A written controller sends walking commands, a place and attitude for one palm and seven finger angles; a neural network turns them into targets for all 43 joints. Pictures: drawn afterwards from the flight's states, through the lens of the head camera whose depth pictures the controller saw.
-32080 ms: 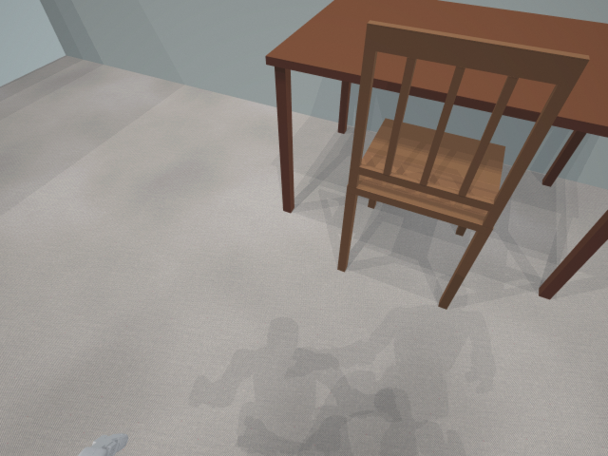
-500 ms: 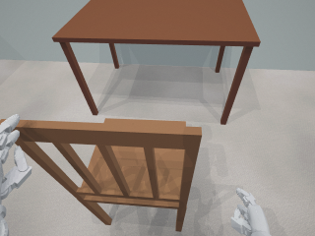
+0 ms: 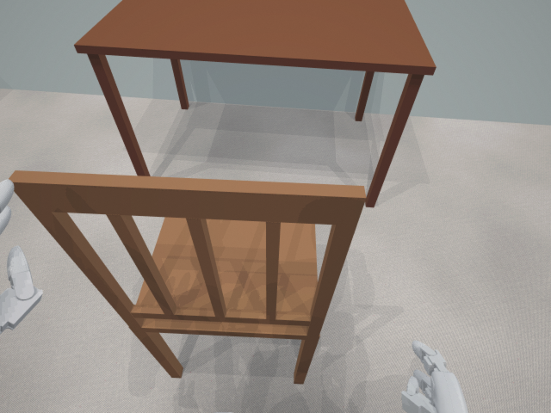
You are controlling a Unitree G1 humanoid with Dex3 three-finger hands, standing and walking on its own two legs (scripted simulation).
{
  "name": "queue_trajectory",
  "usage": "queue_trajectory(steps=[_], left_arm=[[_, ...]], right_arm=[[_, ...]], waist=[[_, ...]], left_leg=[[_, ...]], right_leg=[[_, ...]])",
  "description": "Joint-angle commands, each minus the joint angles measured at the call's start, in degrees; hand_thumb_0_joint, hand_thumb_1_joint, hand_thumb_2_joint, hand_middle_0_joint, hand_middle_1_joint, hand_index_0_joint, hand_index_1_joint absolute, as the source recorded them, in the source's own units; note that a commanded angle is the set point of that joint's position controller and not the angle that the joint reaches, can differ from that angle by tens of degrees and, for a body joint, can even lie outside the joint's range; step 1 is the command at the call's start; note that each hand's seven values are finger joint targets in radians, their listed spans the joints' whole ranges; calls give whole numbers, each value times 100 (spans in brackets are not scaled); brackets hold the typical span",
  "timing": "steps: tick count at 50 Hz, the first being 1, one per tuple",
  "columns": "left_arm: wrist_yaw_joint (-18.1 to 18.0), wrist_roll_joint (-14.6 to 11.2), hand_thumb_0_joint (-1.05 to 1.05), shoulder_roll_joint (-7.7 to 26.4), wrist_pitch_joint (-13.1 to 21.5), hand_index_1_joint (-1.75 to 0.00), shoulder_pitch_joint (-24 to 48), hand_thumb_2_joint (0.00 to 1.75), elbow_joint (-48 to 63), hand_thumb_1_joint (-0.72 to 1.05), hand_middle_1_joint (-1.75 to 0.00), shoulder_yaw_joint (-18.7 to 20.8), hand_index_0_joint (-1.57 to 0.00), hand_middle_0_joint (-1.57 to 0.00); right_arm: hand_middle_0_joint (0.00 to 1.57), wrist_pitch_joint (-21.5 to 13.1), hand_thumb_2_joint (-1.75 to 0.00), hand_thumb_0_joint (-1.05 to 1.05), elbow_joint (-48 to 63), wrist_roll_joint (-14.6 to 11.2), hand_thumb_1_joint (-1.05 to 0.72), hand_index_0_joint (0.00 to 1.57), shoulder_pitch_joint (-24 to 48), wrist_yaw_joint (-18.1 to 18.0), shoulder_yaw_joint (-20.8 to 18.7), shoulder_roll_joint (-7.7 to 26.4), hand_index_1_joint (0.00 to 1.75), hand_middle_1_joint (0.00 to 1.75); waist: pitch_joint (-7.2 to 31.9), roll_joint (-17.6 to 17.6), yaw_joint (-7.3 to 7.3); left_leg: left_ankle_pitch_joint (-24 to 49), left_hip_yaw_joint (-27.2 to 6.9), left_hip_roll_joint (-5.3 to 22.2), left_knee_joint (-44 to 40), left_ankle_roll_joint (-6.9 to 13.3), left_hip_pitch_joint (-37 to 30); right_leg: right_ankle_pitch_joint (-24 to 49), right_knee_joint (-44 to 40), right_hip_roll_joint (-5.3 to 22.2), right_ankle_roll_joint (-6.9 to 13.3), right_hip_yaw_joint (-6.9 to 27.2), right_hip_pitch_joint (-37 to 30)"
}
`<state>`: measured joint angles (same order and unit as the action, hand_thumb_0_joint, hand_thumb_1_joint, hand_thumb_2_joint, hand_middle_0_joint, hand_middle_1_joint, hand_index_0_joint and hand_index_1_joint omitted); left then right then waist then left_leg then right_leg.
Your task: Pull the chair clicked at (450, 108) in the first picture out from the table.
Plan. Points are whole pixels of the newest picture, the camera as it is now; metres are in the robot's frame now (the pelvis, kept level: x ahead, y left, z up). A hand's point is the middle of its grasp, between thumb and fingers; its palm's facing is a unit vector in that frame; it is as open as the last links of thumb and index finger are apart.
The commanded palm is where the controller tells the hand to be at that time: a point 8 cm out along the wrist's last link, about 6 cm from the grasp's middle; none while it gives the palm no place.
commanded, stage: step back with the hand held close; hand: left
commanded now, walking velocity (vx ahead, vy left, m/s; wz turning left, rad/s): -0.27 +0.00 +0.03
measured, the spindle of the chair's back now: (210, 273) +0.34 +0.15 -0.05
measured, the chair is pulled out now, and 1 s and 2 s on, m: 0.61 0.61 0.61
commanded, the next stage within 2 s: stop stepping back and stand still in 1.04 s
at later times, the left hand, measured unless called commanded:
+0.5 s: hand (23, 312) +0.17 +0.26 +0.17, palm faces +0.43 -0.76 -0.49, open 7.4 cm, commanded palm +0.11 +0.30 +0.18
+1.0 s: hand (38, 393) +0.11 +0.20 +0.18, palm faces +0.27 -0.79 -0.55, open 7.4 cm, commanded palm +0.05 +0.26 +0.18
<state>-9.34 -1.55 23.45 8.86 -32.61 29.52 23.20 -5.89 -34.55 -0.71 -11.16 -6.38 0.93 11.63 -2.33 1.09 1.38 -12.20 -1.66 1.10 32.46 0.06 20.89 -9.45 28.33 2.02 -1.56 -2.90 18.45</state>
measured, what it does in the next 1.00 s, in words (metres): walks backwards: right foot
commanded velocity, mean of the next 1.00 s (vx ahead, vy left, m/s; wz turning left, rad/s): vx -0.39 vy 0.00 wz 0.01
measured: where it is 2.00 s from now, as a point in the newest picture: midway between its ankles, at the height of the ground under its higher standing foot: outside the picture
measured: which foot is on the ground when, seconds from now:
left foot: down 0.00-0.90, up 0.92-1.00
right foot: down 0.00-0.58, up 0.60-0.80, down 0.82-1.00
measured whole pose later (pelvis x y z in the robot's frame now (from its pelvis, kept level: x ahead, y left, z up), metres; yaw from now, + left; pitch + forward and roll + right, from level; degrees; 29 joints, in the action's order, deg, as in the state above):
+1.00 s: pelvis -0.10 -0.03 +0.01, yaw -2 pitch +3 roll +0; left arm -5.5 -2.8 27.3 14.8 -35.0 33.4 24.0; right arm -5.6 -38.6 -1.1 -8.7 -4.7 -0.6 11.3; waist 0.0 -0.2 0.0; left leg -21.4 -1.9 -0.8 49.3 -1.0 28.5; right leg -17.2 27.1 0.1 0.3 -0.6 12.8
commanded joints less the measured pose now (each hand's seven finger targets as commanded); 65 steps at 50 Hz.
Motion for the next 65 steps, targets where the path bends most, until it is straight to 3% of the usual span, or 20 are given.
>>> queue_trajectory(steps=[1, 6, 12, 16, 21, 24, 28, 30, 31, 34, 41, 43, 45, 48, 50, 52, 54, 59, 63, 65], left_arm=[[-212, 6, 0, 1220, 455, -30, 391, 90, 1282, 90, -30, 867, -20, -20], [-288, -42, 0, 1171, 432, -30, 362, 90, 1274, 90, -30, 866, -20, -20], [-244, 59, 0, 1097, 568, -30, 245, 90, 1213, 90, -30, 1056, -20, -20], [-167, 56, 0, 1311, 699, -30, 212, 90, 1131, 90, -30, 1171, -20, -20], [-162, -16, 0, 1366, 795, -30, 323, 90, 1336, 90, -30, 1058, -20, -20], [-254, 12, 0, 1295, 696, -30, 390, 90, 1436, 90, -30, 1003, -20, -20], [-224, 39, 0, 1299, 741, -30, 226, 90, 1618, 90, -30, 1153, -20, -20], [-153, 51, 0, 1277, 848, -30, 274, 90, 1504, 90, -30, 1247, -20, -20], [-196, 66, 0, 1377, 836, -30, 381, 90, 1434, 90, -30, 1349, -20, -20], [-90, -49, 0, 1127, 920, -30, 226, 90, 1592, 90, -30, 987, -20, -20], [97, -131, 0, 1436, 961, -30, 222, 90, 1346, 90, -30, 1133, -20, -20], [185, -142, 0, 1438, 1008, -30, 303, 90, 1482, 90, -30, 1066, -20, -20], [227, -247, 0, 1497, 920, -30, 65, 90, 1385, 90, -30, 1080, -20, -20], [110, -229, 0, 1368, 699, -30, -392, 90, 864, 90, -30, 1248, -20, -20], [35, -129, 0, 1165, 619, -30, -349, 90, 680, 90, -30, 1117, -20, -20], [-5, -174, 0, 1055, 726, -30, -109, 90, 829, 90, -30, 915, -20, -20], [-13, -134, 0, 1172, 721, -30, -192, 90, 1127, 90, -30, 951, -20, -20], [-47, -121, 0, 1165, 590, -30, -257, 90, 2198, 90, -30, 813, -20, -20], [-133, -170, 0, 1421, 554, -30, -604, 90, 2227, 90, -30, 1086, -20, -20], [-174, -155, 0, 1487, 529, -30, -377, 90, 1550, 90, -30, 1206, -20, -20]], right_arm=[[20, -396, -90, 0, 756, 36, -90, 20, 527, -84, -314, 783, 30, 30], [20, -424, -90, 0, 612, 56, -90, 20, 508, -96, -308, 770, 30, 30], [20, -460, -90, 0, 809, 1, -90, 20, 629, -115, -357, 845, 30, 30], [20, -532, -90, 0, 698, 16, -90, 20, 651, -81, -406, 793, 30, 30], [20, -547, -90, 0, 484, 58, -90, 20, 465, 18, -470, 818, 30, 30], [20, -437, -90, 0, 392, 120, -90, 20, 544, 56, -410, 641, 30, 30], [20, -434, -90, 0, 594, 99, -90, 20, 745, -31, -433, 814, 30, 30], [20, -550, -90, 0, 612, 127, -90, 20, 636, -40, -503, 812, 30, 30], [20, -559, -90, 0, 554, 134, -90, 20, 690, -48, -504, 747, 30, 30], [20, -701, -90, 0, 304, 128, -90, 20, 374, 93, -529, 808, 30, 30], [20, -693, -90, 0, 167, 213, -90, 20, 574, 197, -429, 872, 30, 30], [20, -544, -90, 0, 335, 136, -90, 20, 585, 217, -416, 786, 30, 30], [20, -430, -90, 0, 556, -79, -90, 20, 721, 159, -536, 785, 30, 30], [20, -241, -90, 0, 695, -106, -90, 20, 1108, 98, -395, 420, 30, 30], [20, -89, -90, 0, 682, -15, -90, 20, 1194, -9, -158, 272, 30, 30], [20, -87, -90, 0, 655, -10, -90, 20, 1025, -90, -169, 428, 30, 30], [20, -87, -90, 0, 584, 51, -90, 20, 677, 43, -488, 615, 30, 30], [20, -320, -90, 0, 647, 119, -90, 20, 478, 251, -454, 701, 30, 30], [20, -386, -90, 0, 810, -62, -90, 20, 413, 219, -365, 725, 30, 30], [20, -293, -90, 0, 785, -33, -90, 20, 359, 152, -368, 647, 30, 30]], waist=[[421, 229, -84], [774, 87, -109], [660, 1158, -61], [758, 460, -47], [731, -521, -115], [1060, -928, -153], [1086, 1001, -115], [1015, 1634, -198], [859, 1716, -192], [1201, 949, -42], [1609, 1025, 19], [1832, 290, -32], [1634, -1598, -89], [866, -1176, -79], [660, -881, -189], [838, -318, -302], [1487, 766, -136], [1414, 1502, -108], [1160, 886, -105], [621, -204, -246]], left_leg=[[-1834, -400, 358, -601, 170, 268], [-1189, -400, 295, -210, 79, -373], [-2550, -1189, 1132, -1845, 530, 2072], [-1283, -750, 752, -943, 422, 1400], [-1486, -183, -34, 802, 37, -53], [-636, -59, -101, 1074, -18, -684], [282, -1401, 1289, -1413, 473, 614], [-1874, -1884, 1840, -2370, 867, 1852], [-1384, -1832, 1795, -2164, 991, 1854], [2179, -1149, 1402, -1031, 800, -599], [2822, -983, 1264, -359, 522, -1415], [2445, -411, 847, 252, 215, -1534], [57, 277, -213, 1609, -119, -892], [-1639, -280, -163, 2519, -79, 799], [-1105, -47, -72, 707, -88, 684], [1797, 116, 105, -1595, -20, -157], [5833, -1104, 1610, -902, 496, -1968], [4039, -973, 1509, -937, 794, -1307], [-861, -520, 728, -739, 338, 127], [-1871, 65, -61, 491, -16, 94]], right_leg=[[-1658, -940, 497, 286, 721, 62], [-1183, -846, 681, 412, 677, 458], [-772, 975, -65, 49, 180, -1591], [308, 486, 184, 154, 491, -1130], [-1354, -1133, 1062, 759, 1408, 838], [-264, -1031, 1359, 822, 1128, 984], [-470, 1220, -86, 96, 149, -399], [-1654, 2849, -316, 71, 339, -1079], [-1593, 2967, -221, 105, 494, -902], [-1620, 1532, -121, 152, 292, 219], [-58, -863, -19, 174, 237, -467], [1089, -1048, 232, 251, 313, -492], [2796, -1041, 1288, 740, 942, -211], [3665, -759, 1873, 1180, 1151, -505], [4036, -221, 1173, 689, 454, -893], [3433, 692, 521, 189, -12, -1137], [-1101, 1506, 58, 112, 251, 377], [-1471, 1387, 100, 57, 436, 70], [-252, -474, 171, 34, 64, -1505], [-1850, -1473, 876, 481, 1101, -315]])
